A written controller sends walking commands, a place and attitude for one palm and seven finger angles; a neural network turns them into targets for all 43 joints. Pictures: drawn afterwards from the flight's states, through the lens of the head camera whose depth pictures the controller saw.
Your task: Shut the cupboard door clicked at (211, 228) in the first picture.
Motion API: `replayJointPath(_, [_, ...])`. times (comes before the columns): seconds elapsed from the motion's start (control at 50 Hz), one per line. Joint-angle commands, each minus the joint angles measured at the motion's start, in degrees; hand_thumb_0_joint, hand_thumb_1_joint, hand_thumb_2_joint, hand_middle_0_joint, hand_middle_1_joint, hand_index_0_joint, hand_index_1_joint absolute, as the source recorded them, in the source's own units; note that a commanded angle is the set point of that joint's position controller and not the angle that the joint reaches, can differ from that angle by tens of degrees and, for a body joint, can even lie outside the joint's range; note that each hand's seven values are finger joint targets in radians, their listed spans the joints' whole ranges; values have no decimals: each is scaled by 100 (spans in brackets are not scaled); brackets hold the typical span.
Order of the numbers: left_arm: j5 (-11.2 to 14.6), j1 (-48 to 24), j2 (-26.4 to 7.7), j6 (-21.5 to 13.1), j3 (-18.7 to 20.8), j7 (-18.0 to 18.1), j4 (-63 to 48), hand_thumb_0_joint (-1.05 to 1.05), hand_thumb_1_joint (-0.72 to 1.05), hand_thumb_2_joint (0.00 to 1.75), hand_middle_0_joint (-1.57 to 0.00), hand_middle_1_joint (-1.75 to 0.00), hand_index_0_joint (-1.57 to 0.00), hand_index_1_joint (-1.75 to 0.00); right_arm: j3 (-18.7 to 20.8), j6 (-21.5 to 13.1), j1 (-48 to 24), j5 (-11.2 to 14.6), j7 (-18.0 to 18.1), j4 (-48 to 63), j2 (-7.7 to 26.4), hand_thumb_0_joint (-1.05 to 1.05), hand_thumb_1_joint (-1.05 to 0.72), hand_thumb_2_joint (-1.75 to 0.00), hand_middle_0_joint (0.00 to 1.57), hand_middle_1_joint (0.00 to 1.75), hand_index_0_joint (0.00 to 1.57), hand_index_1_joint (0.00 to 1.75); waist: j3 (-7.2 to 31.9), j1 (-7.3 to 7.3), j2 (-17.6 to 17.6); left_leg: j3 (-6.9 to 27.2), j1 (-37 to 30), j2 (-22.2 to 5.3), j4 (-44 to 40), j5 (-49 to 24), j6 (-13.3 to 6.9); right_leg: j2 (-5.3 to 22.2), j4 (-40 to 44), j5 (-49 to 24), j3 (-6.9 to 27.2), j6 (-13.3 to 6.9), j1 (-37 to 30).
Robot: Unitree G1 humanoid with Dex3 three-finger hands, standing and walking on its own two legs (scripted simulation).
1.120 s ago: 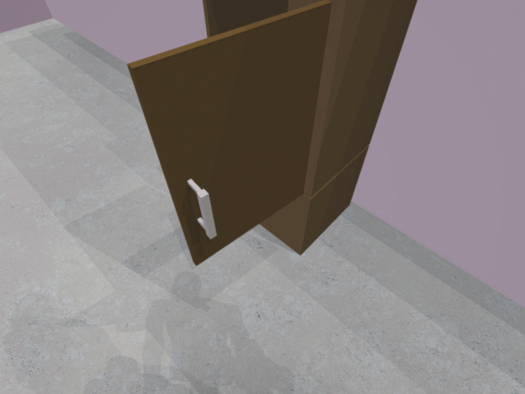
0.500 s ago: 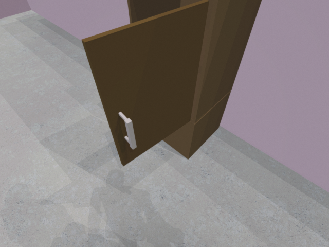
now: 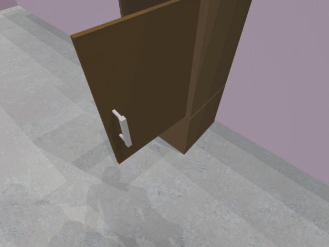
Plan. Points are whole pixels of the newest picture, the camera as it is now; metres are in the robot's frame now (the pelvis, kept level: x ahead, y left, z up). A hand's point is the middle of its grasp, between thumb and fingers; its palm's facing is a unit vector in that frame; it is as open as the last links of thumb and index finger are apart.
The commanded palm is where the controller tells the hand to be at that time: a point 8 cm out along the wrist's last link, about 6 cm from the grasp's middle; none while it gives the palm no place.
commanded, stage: walk to a spot facing it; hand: left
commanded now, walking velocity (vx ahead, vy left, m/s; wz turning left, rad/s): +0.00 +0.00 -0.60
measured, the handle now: (122, 129) +0.49 +0.19 -0.09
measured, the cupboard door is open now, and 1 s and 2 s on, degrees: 83 83 83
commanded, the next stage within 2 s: none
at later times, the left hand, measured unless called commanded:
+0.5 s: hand out of the picture +0.06 +0.16 -0.15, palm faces -0.19 -0.93 -0.31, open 7.4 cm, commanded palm none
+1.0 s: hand (121, 227) +0.20 +0.14 -0.17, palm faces -0.49 -0.84 -0.24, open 7.4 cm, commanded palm none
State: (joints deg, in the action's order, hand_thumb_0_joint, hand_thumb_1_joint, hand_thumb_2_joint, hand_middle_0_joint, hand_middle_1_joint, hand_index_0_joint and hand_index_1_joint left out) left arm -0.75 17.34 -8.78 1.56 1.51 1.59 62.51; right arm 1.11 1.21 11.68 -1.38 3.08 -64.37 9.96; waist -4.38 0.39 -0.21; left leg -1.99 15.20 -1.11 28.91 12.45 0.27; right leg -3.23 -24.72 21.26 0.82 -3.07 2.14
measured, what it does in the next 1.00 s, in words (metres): steps on the spot, turning right: left foot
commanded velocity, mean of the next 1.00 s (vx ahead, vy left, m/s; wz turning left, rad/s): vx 0.00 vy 0.00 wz -0.60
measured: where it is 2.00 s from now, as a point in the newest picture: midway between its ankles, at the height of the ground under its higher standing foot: outside the picture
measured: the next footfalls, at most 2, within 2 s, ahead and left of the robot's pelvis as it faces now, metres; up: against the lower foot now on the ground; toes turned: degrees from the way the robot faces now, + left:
left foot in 0.80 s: +0.09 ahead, +0.10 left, +0.00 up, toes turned -27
right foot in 1.16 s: -0.04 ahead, -0.15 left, +0.00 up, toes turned -42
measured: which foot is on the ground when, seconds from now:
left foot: down 0.00-0.24, up 0.26-0.78, down 0.80-1.00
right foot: down 0.00-0.80, up 0.82-1.00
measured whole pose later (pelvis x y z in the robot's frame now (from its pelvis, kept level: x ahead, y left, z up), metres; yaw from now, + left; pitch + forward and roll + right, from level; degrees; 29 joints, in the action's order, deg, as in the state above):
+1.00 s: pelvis +0.01 -0.01 +0.00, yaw -32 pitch +2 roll -2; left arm -1.5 9.6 -15.9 3.6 5.2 -1.9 50.0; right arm 0.8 0.6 9.6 -2.1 2.3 -50.0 11.8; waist -7.4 1.9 0.5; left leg -3.6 14.0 -4.8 30.0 18.1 0.7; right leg 0.3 -59.9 27.8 -0.7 3.1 28.1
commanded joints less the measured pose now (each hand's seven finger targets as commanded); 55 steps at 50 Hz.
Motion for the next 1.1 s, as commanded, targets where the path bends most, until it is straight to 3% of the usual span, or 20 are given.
replayJointPath(0.0, [-27,192,-789,62,291,7,-428,0,90,90,-20,-30,-20,-30,268,27,460,5,122,369,848,0,-90,-90,20,30,20,30,94,-130,-132,438,-620,-863,-17,-1112,-294,642,-144,-2077,599,14,1229])
replayJointPath(0.08, [-41,107,-673,115,353,-95,-657,0,90,90,-20,-30,-20,-30,373,1,457,-23,118,599,1119,0,-90,-90,20,30,20,30,253,-80,-923,1297,-477,-1745,-753,-427,-817,176,-1463,-154,276,103,1758])
replayJointPath(0.14, [-50,-46,-585,148,394,-196,-849,0,90,90,-20,-30,-20,-30,405,-64,263,-64,75,794,1205,0,-90,-90,20,30,20,30,452,-15,-1133,1294,-126,-2213,-1094,-460,-1070,394,-2288,1101,61,136,1634])
replayJointPath(0.18, [-73,442,-585,134,437,-236,-750,0,90,90,-20,-30,-20,-30,409,-35,-190,-67,60,983,1224,0,-90,-90,20,30,20,30,569,320,-646,508,486,-1829,-441,-290,-693,400,-1236,233,-138,155,795])
replayJointPath(0.2, [-104,772,-801,102,490,-217,-680,0,90,90,-20,-30,-20,-30,397,12,-410,-23,44,1108,1085,0,-90,-90,20,30,20,30,420,509,184,10,1099,-1235,552,193,-339,602,-55,-514,340,106,359])
replayJointPath(0.22, [-193,706,-1457,37,591,-134,-730,0,90,90,-20,-30,-20,-30,349,48,-432,29,-4,1301,611,0,-90,-90,20,30,20,30,190,444,2181,-723,2074,-200,2112,1636,232,2059,1057,-1000,2518,-315,334])
replayJointPath(0.24, [-99,527,-1477,48,555,-85,-837,0,90,90,-20,-30,-20,-30,382,113,-735,8,-33,1367,874,0,-90,-90,20,30,20,30,-43,519,1648,54,1916,-122,3097,1984,183,2267,1113,-1440,2697,-490,1065])
replayJointPath(0.28, [-85,-39,-1252,13,519,-11,-973,0,90,90,-20,-30,-20,-30,386,136,-647,15,-40,1301,754,0,-90,-90,20,30,20,30,-168,158,839,433,2067,-220,3748,1435,183,1853,531,-2839,2230,-660,927])
replayJointPath(0.32, [-58,4,-1177,-57,482,20,-1027,0,90,90,-20,-30,-20,-30,348,100,-525,15,-54,1282,655,0,-90,-90,20,30,20,30,324,111,575,370,2089,-226,3744,1170,271,1593,71,-4292,1779,-694,148])
replayJointPath(0.38, [-30,350,-1221,-70,514,72,-988,0,90,90,-20,-30,-20,-30,325,112,-716,46,-22,1372,639,0,-90,-90,20,30,20,30,729,274,656,319,2148,-134,3517,1104,353,1425,-173,-5444,1689,-446,-686])
replayJointPath(0.66, [-124,188,-1405,-31,595,43,-1327,0,90,90,-20,-30,-20,-30,292,14,-1190,137,-33,1901,673,0,-90,-90,20,30,20,30,624,258,640,483,1268,113,1921,1280,266,1303,-230,-4927,2713,-846,11])
replayJointPath(0.7, [-92,-57,-1440,-16,599,18,-1406,0,90,90,-20,-30,-20,-30,283,-19,-849,157,-25,1853,677,0,-90,-90,20,30,20,30,745,75,667,430,646,197,1043,866,219,1065,-392,-4830,2610,-660,309])
replayJointPath(0.74, [-37,-332,-1338,-10,554,-9,-1496,0,90,90,-20,-30,-20,-30,316,-70,-159,138,15,1684,871,0,-90,-90,20,30,20,30,905,-266,445,557,-1001,-79,-331,-198,102,670,-836,-3650,2291,-224,1443])
replayJointPath(0.76, [10,-191,-1045,-7,504,-51,-1587,0,90,90,-20,-30,-20,-30,398,-133,75,68,23,1687,1332,0,-90,-90,20,30,20,30,1098,-273,-867,1945,-1941,-1429,-863,-941,-365,-58,-1631,-1280,1625,127,2601])
replayJointPath(0.78, [-2,-154,-982,-27,457,-122,-1699,0,90,90,-20,-30,-20,-30,420,-127,247,21,35,1748,1663,0,-90,-90,20,30,20,30,991,-202,-1737,2930,-1872,-2804,-1014,-2157,-1181,-221,-3062,1666,551,462,3142])
replayJointPath(0.8, [-90,-305,-1161,-29,485,-179,-1787,0,90,90,-20,-30,-20,-30,382,-109,214,-7,72,1830,1627,0,-90,-90,20,30,20,30,645,-204,-826,2843,-1092,-2996,-975,-2211,-1491,99,-4000,1659,414,571,3137])
replayJointPath(0.84, [-108,-429,-1070,8,516,-241,-1622,0,90,90,-20,-30,-20,-30,262,-153,85,-55,65,1821,1311,0,-90,-90,20,30,20,30,568,-56,-1177,1773,-946,-2160,-684,-3439,-1111,273,-4662,1115,407,626,3234])
replayJointPath(0.9, [-48,-635,-896,93,422,-355,-1673,0,90,90,-20,-30,-20,-30,269,-160,58,-52,46,1831,1258,0,-90,-90,20,30,20,30,730,-42,-962,691,-1160,-1672,-474,-3668,-888,431,-4056,710,-25,657,3042])
replayJointPath(1.02, [-47,-1231,-811,94,319,-432,-1792,0,90,90,-20,-30,-20,-30,372,-123,457,-55,-42,1585,1480,0,-90,-90,20,30,20,30,625,-278,-1274,80,-938,-1672,-320,-3510,-685,329,-2230,345,-606,505,2127])
replayJointPath(1.08, [-35,-1010,-947,56,341,-417,-1710,0,90,90,-20,-30,-20,-30,414,-97,386,-38,-75,1561,1588,0,-90,-90,20,30,20,30,696,-60,-1142,-36,-622,-1715,135,-3017,-425,265,-1088,-294,-654,343,1228])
